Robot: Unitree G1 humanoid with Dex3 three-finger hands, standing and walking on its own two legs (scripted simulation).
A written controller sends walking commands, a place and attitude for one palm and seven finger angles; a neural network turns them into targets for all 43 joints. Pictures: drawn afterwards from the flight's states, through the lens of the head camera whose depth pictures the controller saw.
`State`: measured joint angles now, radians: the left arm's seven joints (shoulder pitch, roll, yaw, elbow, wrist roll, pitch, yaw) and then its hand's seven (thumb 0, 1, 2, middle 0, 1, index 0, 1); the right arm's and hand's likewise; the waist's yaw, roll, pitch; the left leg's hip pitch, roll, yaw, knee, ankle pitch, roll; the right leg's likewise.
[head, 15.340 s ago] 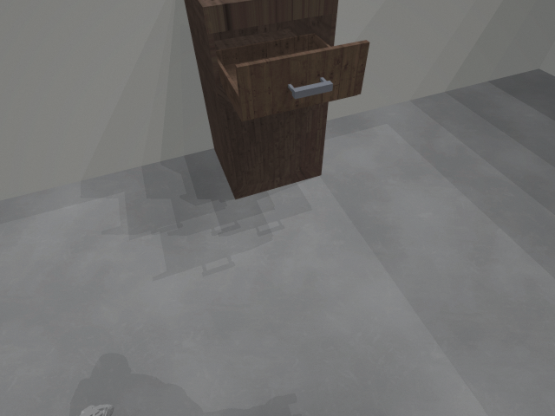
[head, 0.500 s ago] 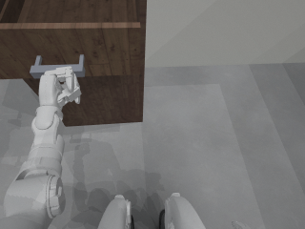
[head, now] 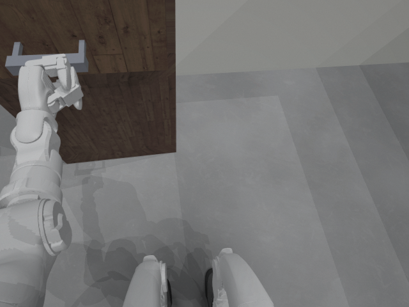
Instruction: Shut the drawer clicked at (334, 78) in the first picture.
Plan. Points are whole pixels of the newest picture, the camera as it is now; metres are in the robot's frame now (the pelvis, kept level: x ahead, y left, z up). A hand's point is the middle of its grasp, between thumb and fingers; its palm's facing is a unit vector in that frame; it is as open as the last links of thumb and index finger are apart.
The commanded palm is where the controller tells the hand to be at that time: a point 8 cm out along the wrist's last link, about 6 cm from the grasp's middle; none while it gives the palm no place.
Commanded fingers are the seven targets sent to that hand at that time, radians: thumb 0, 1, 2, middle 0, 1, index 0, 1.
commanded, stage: push the drawer shut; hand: left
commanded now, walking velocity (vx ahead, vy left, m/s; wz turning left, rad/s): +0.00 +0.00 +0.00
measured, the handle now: (50, 55) +0.59 +0.25 +0.05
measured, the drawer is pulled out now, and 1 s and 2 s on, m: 0.06 0.00 0.00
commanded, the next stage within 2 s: pull the fist back off the drawer in 0.96 s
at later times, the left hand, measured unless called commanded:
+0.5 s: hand (76, 62) +0.57 +0.20 +0.05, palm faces +0.06 -1.00 -0.02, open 3.1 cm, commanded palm +0.58 +0.22 +0.05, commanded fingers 0.00 0.90 0.90 -1.40 -1.60 -1.40 -1.60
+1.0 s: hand (72, 58) +0.58 +0.21 +0.06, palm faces +0.08 -1.00 -0.05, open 3.4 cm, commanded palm +0.63 +0.21 +0.05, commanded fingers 0.00 0.90 0.90 -1.40 -1.60 -1.40 -1.60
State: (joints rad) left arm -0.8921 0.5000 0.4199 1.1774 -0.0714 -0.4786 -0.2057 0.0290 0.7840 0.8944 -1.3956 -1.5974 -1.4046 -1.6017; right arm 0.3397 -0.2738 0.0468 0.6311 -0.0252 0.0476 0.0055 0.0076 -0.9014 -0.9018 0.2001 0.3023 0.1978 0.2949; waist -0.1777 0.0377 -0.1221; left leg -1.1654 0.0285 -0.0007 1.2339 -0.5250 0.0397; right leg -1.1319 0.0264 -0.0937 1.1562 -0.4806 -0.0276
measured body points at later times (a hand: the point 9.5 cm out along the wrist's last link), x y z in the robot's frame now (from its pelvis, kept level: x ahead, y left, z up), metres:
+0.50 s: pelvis +0.00 +0.01 -0.01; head +0.19 +0.04 +0.39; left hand +0.56 +0.26 +0.05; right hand -0.04 -0.25 -0.11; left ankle +0.02 +0.09 -0.63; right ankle +0.03 -0.11 -0.63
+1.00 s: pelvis -0.03 +0.00 -0.02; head +0.18 +0.05 +0.37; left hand +0.57 +0.26 +0.06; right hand -0.06 -0.25 -0.11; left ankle +0.02 +0.09 -0.63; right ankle +0.03 -0.11 -0.63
